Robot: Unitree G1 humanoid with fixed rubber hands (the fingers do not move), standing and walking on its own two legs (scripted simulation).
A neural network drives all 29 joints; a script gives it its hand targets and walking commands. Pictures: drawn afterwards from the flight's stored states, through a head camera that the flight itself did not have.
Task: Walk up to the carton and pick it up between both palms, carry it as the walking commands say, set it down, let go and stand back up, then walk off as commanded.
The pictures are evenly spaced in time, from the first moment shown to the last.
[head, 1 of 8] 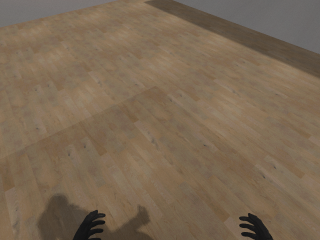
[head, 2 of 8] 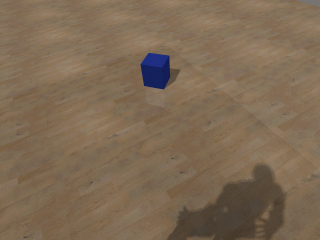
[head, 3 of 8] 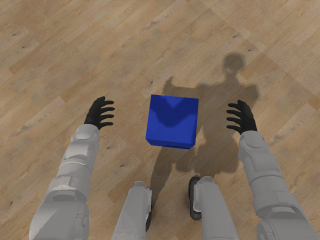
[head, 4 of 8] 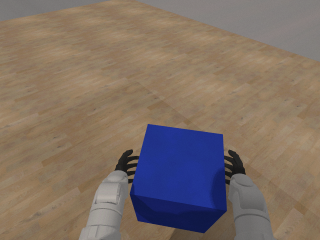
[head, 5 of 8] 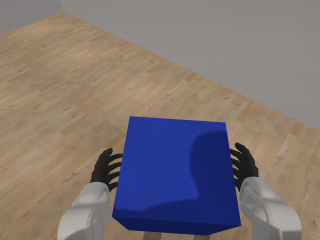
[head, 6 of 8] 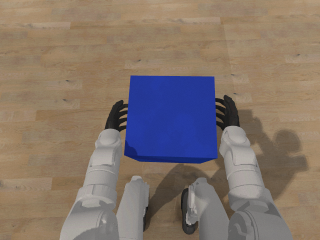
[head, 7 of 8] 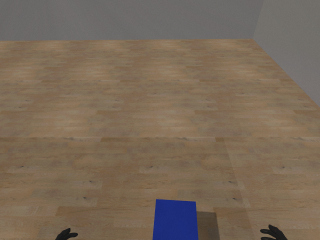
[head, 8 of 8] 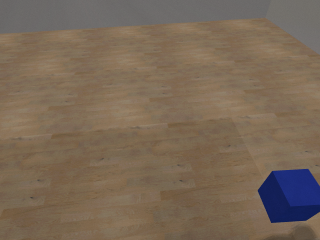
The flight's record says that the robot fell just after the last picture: no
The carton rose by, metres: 0.68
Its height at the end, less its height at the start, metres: +0.00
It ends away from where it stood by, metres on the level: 2.20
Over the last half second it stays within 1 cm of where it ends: yes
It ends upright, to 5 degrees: yes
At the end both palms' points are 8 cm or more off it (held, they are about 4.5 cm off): yes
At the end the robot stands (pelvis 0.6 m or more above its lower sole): yes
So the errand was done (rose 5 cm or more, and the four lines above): yes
